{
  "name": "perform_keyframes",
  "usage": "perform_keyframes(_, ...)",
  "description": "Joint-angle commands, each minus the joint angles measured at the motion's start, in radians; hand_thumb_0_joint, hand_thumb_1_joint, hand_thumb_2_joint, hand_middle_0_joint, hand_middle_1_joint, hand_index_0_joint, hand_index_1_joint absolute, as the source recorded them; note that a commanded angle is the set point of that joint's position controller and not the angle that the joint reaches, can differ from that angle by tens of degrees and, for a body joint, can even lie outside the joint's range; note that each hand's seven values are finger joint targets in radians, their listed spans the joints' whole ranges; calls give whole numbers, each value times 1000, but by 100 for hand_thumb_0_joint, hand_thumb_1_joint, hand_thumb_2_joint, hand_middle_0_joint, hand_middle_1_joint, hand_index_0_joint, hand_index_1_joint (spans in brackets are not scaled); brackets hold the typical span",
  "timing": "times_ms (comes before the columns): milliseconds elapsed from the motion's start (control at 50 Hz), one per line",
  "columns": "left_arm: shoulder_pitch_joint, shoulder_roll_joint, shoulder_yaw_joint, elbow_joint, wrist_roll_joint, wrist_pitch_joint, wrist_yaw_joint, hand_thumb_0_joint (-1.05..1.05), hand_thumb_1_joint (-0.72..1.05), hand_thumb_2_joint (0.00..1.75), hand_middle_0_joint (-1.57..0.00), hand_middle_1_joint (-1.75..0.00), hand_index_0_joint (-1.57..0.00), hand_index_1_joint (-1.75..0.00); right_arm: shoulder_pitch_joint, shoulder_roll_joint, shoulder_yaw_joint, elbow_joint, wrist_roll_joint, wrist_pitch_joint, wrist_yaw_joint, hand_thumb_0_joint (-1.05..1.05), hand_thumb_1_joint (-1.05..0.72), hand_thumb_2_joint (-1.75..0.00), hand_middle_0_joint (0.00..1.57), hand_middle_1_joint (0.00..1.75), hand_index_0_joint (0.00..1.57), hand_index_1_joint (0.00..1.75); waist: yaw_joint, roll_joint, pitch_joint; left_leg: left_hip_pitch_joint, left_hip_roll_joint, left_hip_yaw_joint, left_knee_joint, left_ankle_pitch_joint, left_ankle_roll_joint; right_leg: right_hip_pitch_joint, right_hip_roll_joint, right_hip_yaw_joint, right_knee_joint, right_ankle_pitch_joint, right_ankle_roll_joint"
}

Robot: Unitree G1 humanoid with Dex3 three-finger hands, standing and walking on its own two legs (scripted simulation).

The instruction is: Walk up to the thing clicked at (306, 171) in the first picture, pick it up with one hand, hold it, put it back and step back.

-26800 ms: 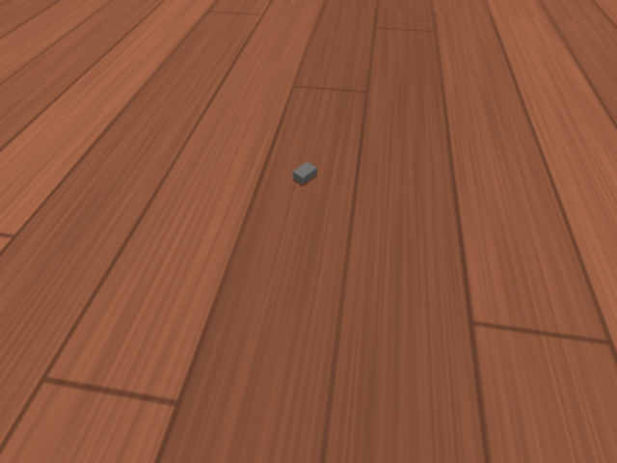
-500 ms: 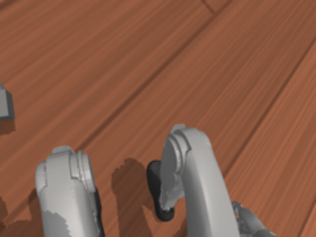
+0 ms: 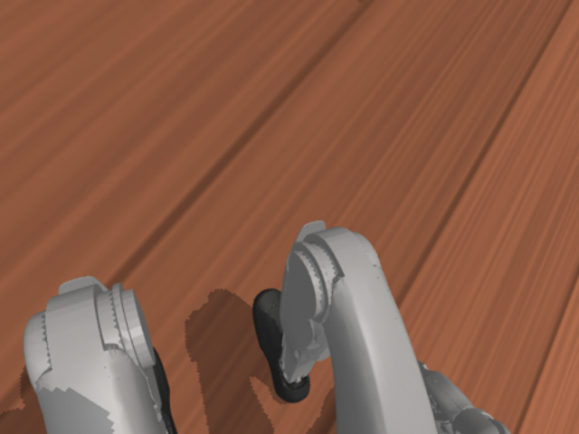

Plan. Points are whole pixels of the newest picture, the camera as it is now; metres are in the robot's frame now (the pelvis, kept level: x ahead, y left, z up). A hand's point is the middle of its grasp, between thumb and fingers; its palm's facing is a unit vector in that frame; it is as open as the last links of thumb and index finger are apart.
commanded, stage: rest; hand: left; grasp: from above
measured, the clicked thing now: out of the picture +0.42 +0.36 -0.26
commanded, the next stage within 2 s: open in 0.68 s
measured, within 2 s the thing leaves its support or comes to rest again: rests again in 0.32 s
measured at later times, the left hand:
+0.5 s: hand out of the picture +0.42 +0.36 -0.24, palm faces -0.44 -0.14 -0.89, open 9.4 cm
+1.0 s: hand out of the picture +0.41 +0.36 -0.25, palm faces -0.47 -0.15 -0.87, open 9.7 cm
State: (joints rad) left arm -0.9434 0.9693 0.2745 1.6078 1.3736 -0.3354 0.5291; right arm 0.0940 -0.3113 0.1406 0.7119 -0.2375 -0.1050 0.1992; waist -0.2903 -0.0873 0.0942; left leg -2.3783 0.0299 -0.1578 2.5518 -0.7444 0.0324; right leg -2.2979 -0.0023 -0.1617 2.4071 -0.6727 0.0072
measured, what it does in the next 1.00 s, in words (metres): stands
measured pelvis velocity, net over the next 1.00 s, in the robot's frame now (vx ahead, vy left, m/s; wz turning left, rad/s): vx -0.01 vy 0.00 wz -0.04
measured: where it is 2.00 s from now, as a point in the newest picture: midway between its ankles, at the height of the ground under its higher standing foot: (223, 392)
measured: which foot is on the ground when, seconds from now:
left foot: down 0.00-1.00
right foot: down 0.00-1.00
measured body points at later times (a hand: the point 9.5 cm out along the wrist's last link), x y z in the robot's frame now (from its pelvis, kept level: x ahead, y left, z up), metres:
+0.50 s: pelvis +0.00 +0.00 -0.01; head +0.26 +0.13 +0.33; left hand +0.44 +0.36 -0.19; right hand +0.07 -0.26 -0.07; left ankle +0.06 +0.12 -0.26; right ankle +0.10 -0.11 -0.26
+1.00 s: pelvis -0.01 +0.00 -0.01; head +0.26 +0.13 +0.33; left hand +0.43 +0.36 -0.20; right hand +0.05 -0.26 -0.06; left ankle +0.06 +0.12 -0.26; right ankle +0.10 -0.11 -0.26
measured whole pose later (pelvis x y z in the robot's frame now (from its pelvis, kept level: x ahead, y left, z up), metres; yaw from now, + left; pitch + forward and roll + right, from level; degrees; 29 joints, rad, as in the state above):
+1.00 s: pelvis -0.01 +0.00 -0.01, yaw -2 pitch +27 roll -14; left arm -0.97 1.10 0.23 1.72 1.37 -0.35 0.59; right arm 0.09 -0.35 0.25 0.68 -0.27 -0.19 0.24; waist -0.34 -0.15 0.16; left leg -2.36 0.04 -0.21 2.60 -0.75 0.04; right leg -2.26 0.02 -0.20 2.41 -0.65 0.02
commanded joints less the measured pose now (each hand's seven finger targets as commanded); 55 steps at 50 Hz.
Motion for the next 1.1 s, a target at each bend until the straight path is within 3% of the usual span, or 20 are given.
perform_keyframes(0,-251,375,30,-137,-9,-13,53,0,76,64,-111,-50,-112,-49,218,-312,-91,11,-4,-5,-16,0,-89,-90,20,30,20,30,-14,444,-711,545,-13,60,-235,321,-11,365,56,-49,-186,289,-31)
perform_keyframes(40,-253,338,6,-145,-19,-18,59,0,75,63,-109,-51,-110,-49,200,-304,-81,1,-5,-10,-15,0,-89,-90,20,30,20,30,-8,456,-713,543,-13,61,-249,307,-14,376,58,-47,-193,282,-31)
perform_keyframes(60,-246,355,21,-141,-19,-20,65,0,75,62,-108,-51,-110,-49,201,-305,-83,15,-9,-11,-14,0,-89,-89,20,30,20,30,-9,467,-720,550,-10,57,-246,305,-14,385,61,-50,-193,285,-30)
perform_keyframes(80,-265,357,-3,-118,-11,-20,66,0,76,60,-108,-51,-111,-48,202,-311,-75,7,-14,-19,-11,0,-89,-89,20,30,20,30,-25,460,-691,541,-10,58,-237,289,-14,358,61,-53,-186,270,-31)
perform_keyframes(100,-253,302,-28,-111,-24,-19,64,0,74,62,-108,-50,-110,-49,199,-304,-69,15,-11,-22,-10,0,-89,-90,20,30,20,30,-21,465,-676,543,-11,53,-249,281,-17,341,61,-62,-190,255,-30)
perform_keyframes(140,-263,352,-8,-122,-25,-24,74,0,75,61,-108,-50,-110,-48,180,-314,-70,13,-9,-29,-11,0,-89,-89,20,30,20,30,-16,490,-687,546,-8,43,-253,272,-18,340,64,-67,-181,250,-32)
perform_keyframes(160,-265,330,-43,-82,-8,-18,70,0,73,63,-108,-50,-109,-49,188,-315,-60,10,-15,-35,-7,0,-89,-89,20,30,20,30,-33,474,-669,560,-6,39,-245,267,-20,317,61,-69,-174,247,-31)
perform_keyframes(280,-259,379,-2,-87,-3,-13,107,0,75,65,-109,-51,-110,-50,164,-342,-50,0,-17,-51,6,0,-89,-89,20,30,20,30,-28,509,-638,576,-1,9,-271,299,-30,297,58,-94,-146,267,-28)
perform_keyframes(300,-231,326,-41,-66,-3,-7,107,0,76,64,-109,-52,-110,-50,166,-332,-45,11,-15,-50,10,0,-89,-89,20,30,20,30,-28,514,-636,590,-2,9,-273,308,-32,295,60,-92,-143,274,-25)
perform_keyframes(320,-267,386,-5,-86,0,-10,116,0,76,63,-108,-51,-110,-49,158,-342,-49,1,-19,-56,14,0,-89,-89,20,30,20,30,-39,525,-644,592,4,3,-266,306,-32,295,61,-95,-136,277,-26)
perform_keyframes(340,-271,354,-46,-78,22,-4,111,0,74,63,-107,-51,-109,-50,171,-339,-40,-11,-21,-62,19,0,-89,-89,20,30,20,30,-51,536,-643,611,2,10,-261,323,-34,301,60,-88,-134,294,-24)
perform_keyframes(400,-250,393,0,-64,-3,8,129,0,73,62,-106,-51,-108,-49,158,-348,-42,-13,-19,-68,22,0,-89,-90,20,30,20,30,-33,525,-639,568,-1,16,-257,309,-28,320,61,-91,-144,288,-25)
perform_keyframes(420,-248,367,-22,-63,-1,11,130,0,71,65,-107,-51,-107,-50,153,-342,-31,-20,-20,-72,25,0,-89,-90,20,30,20,30,-34,530,-640,573,-1,17,-261,313,-29,327,63,-86,-143,292,-26)
perform_keyframes(500,-273,390,-23,-44,6,23,120,0,70,61,-104,-53,-106,-50,166,-350,-30,-19,-23,-86,34,0,-89,-90,20,30,20,30,-62,524,-618,561,4,20,-237,299,-26,323,62,-84,-142,288,-25)
perform_keyframes(560,-237,422,11,-32,-8,28,122,0,70,61,-104,-53,-106,-51,187,-355,-24,-20,-25,-87,34,0,-89,-90,20,30,20,30,-54,489,-620,534,1,29,-232,295,-19,365,64,-83,-161,291,-24)
perform_keyframes(760,-227,420,-18,-1,-37,2,93,0,67,61,-100,-55,-103,-53,175,-362,-4,-23,-21,-89,26,0,-89,-90,20,30,20,30,-64,459,-584,493,7,12,-230,264,-16,370,69,-90,-174,263,-24)
perform_keyframes(860,-212,437,-7,-10,-37,-12,100,0,27,62,-70,-59,-72,-57,172,-360,10,-27,-25,-85,23,0,-89,-90,20,30,20,30,-53,466,-592,504,7,8,-242,272,-19,386,71,-99,-177,267,-25)
perform_keyframes(900,-230,421,-29,-4,-26,-16,98,0,16,60,-62,-59,-64,-57,168,-355,15,-30,-26,-87,27,0,-89,-90,20,30,20,30,-70,472,-572,519,12,-3,-242,270,-24,361,70,-101,-160,266,-25)
perform_keyframes(1000,-243,436,-25,-20,-23,-22,109,0,3,61,-49,-66,-52,-63,171,-379,9,-31,-28,-97,29,0,-88,-90,20,30,20,30,-74,492,-569,559,15,-10,-248,285,-30,355,68,-105,-162,275,-22)
perform_keyframes(1080,-231,402,-57,8,-17,-17,116,0,-5,63,-41,-71,-45,-67,149,-376,11,-33,-31,-103,31,0,-88,-90,20,30,20,30,-72,491,-541,525,14,-10,-257,244,-30,339,71,-107,-167,247,-25)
